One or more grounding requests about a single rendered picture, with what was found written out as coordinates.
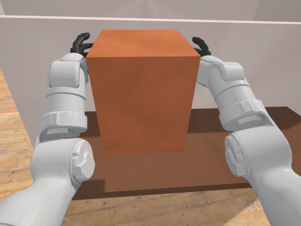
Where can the table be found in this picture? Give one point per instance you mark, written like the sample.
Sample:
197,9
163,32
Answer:
201,167

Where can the robot left forearm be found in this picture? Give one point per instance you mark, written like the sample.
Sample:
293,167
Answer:
65,100

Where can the robot left upper arm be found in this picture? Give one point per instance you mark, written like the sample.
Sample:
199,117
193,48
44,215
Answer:
58,169

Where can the robot left hand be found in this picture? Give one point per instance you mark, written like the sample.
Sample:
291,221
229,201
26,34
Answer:
78,47

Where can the robot right upper arm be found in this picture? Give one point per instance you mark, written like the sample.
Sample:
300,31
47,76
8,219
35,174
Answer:
261,155

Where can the carton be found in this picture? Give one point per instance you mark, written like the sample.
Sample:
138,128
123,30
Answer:
143,84

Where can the robot right forearm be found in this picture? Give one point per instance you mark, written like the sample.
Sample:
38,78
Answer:
235,100

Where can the robot right hand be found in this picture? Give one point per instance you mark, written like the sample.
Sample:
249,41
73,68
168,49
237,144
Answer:
202,45

